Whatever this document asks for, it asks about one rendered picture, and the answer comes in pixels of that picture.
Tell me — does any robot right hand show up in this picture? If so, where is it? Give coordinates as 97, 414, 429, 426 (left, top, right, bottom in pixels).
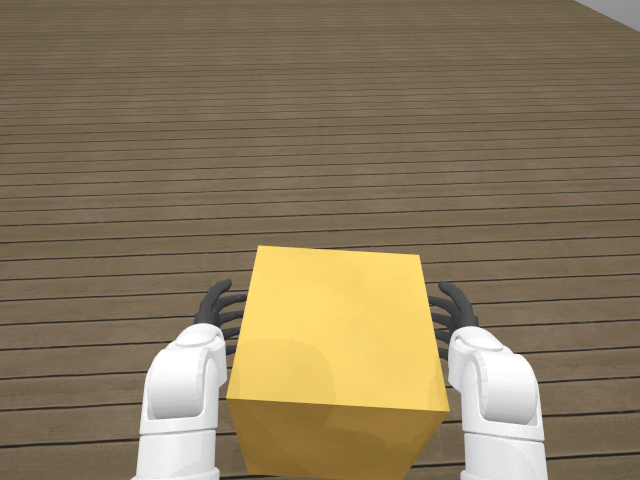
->
427, 281, 479, 361

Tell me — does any carton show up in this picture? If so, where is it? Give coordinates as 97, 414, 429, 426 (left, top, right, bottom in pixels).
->
226, 246, 450, 480

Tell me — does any robot left hand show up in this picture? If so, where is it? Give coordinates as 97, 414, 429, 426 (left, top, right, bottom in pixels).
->
193, 279, 248, 356

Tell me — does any robot right forearm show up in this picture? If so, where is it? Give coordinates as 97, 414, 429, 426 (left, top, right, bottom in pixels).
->
448, 326, 548, 480

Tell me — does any robot left forearm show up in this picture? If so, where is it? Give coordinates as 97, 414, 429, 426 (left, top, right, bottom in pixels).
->
130, 323, 227, 480

